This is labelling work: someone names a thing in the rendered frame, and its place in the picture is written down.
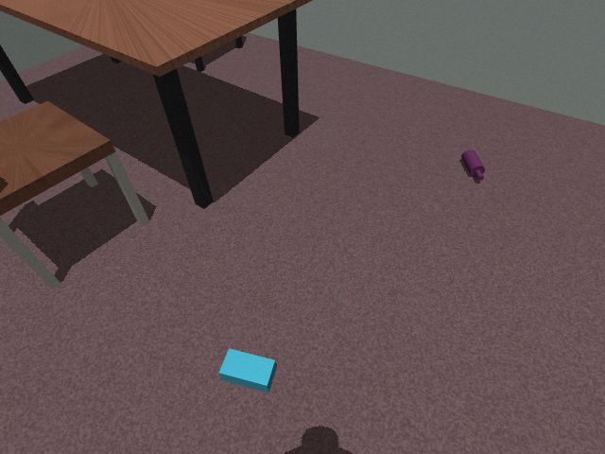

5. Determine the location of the table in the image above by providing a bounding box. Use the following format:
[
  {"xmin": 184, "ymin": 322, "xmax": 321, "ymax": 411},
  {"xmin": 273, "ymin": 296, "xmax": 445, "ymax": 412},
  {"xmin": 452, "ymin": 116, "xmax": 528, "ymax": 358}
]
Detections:
[{"xmin": 0, "ymin": 0, "xmax": 312, "ymax": 209}]

